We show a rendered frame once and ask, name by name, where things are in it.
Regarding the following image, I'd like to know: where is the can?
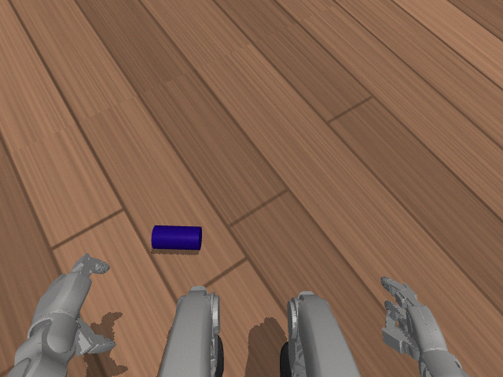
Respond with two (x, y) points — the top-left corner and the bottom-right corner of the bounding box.
(152, 225), (202, 250)

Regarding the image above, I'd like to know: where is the left robot arm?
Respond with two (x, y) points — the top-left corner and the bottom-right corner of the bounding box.
(6, 313), (78, 377)

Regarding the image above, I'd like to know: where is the right robot arm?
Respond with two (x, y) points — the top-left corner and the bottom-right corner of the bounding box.
(419, 350), (470, 377)

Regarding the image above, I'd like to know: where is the right robot hand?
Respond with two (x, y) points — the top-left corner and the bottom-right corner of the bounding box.
(380, 276), (449, 363)

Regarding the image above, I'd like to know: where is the left robot hand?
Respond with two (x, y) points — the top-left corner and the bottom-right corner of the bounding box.
(32, 253), (116, 357)

